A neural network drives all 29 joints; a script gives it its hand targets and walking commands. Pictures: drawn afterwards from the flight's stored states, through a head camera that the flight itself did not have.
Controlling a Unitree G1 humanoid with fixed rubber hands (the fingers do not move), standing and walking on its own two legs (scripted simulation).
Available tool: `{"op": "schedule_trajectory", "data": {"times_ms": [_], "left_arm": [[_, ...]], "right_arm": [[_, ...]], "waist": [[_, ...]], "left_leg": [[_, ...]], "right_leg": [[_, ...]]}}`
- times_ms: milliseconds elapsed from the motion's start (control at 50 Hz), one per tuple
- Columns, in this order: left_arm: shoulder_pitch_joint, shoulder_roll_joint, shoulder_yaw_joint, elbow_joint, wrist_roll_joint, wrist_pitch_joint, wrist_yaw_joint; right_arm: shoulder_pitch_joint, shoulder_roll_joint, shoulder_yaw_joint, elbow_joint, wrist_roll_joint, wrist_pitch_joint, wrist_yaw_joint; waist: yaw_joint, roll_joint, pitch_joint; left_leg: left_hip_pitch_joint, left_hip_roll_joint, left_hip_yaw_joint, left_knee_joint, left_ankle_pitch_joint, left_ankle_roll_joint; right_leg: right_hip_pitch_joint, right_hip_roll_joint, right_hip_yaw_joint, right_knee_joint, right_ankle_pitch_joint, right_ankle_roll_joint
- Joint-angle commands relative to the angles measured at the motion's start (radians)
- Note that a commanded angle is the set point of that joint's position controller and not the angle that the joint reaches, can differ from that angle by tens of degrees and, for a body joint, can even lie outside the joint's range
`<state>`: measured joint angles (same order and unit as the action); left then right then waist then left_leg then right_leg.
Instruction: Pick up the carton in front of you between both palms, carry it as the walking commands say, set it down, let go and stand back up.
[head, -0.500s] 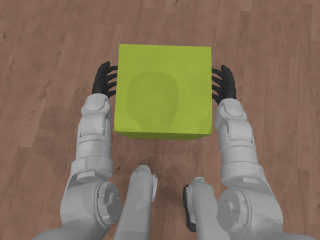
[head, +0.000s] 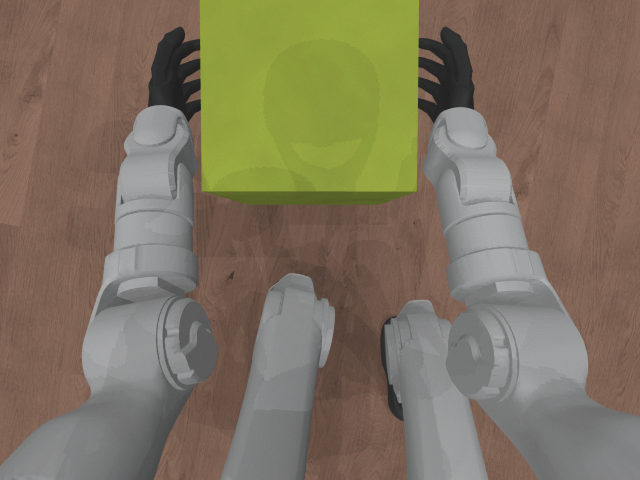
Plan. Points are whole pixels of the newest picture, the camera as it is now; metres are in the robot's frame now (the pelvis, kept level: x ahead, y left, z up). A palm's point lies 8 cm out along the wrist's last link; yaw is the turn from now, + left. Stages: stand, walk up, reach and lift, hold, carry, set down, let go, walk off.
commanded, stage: set down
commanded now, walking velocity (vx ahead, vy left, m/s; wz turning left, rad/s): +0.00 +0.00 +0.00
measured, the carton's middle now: (312, 122) +0.50 +0.13 -0.20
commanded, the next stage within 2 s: none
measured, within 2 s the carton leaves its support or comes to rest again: rests again in 1.54 s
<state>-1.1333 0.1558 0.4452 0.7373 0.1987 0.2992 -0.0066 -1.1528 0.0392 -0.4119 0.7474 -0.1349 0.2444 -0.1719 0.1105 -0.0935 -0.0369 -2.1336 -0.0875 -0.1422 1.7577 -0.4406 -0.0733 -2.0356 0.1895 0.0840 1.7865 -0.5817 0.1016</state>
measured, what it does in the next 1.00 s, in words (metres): lowers itself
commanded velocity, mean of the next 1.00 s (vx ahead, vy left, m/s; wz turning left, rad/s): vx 0.00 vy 0.00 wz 0.00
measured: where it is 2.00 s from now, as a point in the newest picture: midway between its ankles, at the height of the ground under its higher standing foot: (337, 367)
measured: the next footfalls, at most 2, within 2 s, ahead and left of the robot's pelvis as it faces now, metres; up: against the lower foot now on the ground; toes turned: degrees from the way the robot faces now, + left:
none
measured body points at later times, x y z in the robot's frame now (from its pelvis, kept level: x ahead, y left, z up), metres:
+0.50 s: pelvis -0.01 +0.00 -0.08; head +0.36 +0.07 +0.18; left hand +0.50 +0.29 -0.25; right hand +0.56 -0.01 -0.25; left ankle +0.12 +0.14 -0.45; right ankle +0.09 -0.13 -0.45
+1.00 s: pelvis -0.01 -0.01 -0.09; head +0.35 +0.05 +0.16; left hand +0.48 +0.28 -0.28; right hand +0.55 -0.02 -0.28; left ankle +0.12 +0.13 -0.45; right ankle +0.09 -0.13 -0.45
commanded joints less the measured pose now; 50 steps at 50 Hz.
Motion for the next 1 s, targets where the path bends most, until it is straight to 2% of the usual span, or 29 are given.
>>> {"op": "schedule_trajectory", "data": {"times_ms": [0, 280, 360, 460, 620, 760, 880, 980], "left_arm": [[-0.605, -0.814, -0.428, -0.026, -0.128, -0.030, -0.243], [-0.809, -0.707, -0.430, -0.006, -0.184, -0.042, -0.246], [-0.833, -0.686, -0.420, -0.005, -0.204, -0.055, -0.260], [-0.803, -0.685, -0.412, 0.004, -0.219, -0.064, -0.267], [-0.766, -0.655, -0.360, 0.068, -0.194, -0.068, -0.290], [-0.801, -0.576, -0.322, 0.074, -0.185, -0.086, -0.296], [-0.823, -0.524, -0.313, 0.091, -0.180, -0.100, -0.289], [-0.798, -0.494, -0.288, 0.138, -0.160, -0.107, -0.285]], "right_arm": [[-0.683, 0.835, 0.450, -0.019, 0.097, -0.029, 0.177], [-0.872, 0.719, 0.461, 0.027, 0.170, -0.031, 0.183], [-0.888, 0.732, 0.488, 0.053, 0.193, -0.038, 0.195], [-0.893, 0.770, 0.544, 0.039, 0.233, -0.056, 0.197], [-0.851, 0.745, 0.508, 0.101, 0.214, -0.064, 0.202], [-0.878, 0.706, 0.502, 0.117, 0.216, -0.075, 0.197], [-0.894, 0.659, 0.496, 0.139, 0.231, -0.086, 0.203], [-0.880, 0.602, 0.466, 0.186, 0.221, -0.094, 0.207]], "waist": [[0.093, 0.058, -1.121], [0.134, 0.063, -1.062], [0.160, -0.012, -0.969], [0.193, -0.059, -1.000], [0.196, -0.091, -0.869], [0.214, -0.125, -0.809], [0.220, -0.107, -0.742], [0.204, -0.100, -0.656]], "left_leg": [[0.795, -0.030, 0.244, -0.089, 0.338, 0.014], [0.725, 0.003, 0.244, 0.071, 0.317, 0.014], [0.650, 0.002, 0.229, 0.108, 0.369, 0.028], [0.670, 0.006, 0.224, 0.146, 0.462, 0.038], [0.543, 0.017, 0.223, 0.170, 0.401, 0.053], [0.451, 0.027, 0.222, 0.183, 0.335, 0.064], [0.429, 0.033, 0.219, 0.193, 0.316, 0.070], [0.402, 0.038, 0.206, 0.198, 0.286, 0.075]], "right_leg": [[0.356, 0.064, -0.191, -0.107, 0.203, -0.033], [0.264, 0.058, -0.205, 0.082, 0.156, -0.048], [0.247, 0.058, -0.204, 0.126, 0.207, -0.047], [0.259, 0.061, -0.202, 0.162, 0.278, -0.044], [0.210, 0.056, -0.183, 0.166, 0.259, -0.047], [0.222, 0.049, -0.161, 0.170, 0.239, -0.053], [0.195, 0.046, -0.148, 0.179, 0.221, -0.058], [0.152, 0.040, -0.148, 0.184, 0.186, -0.062]]}}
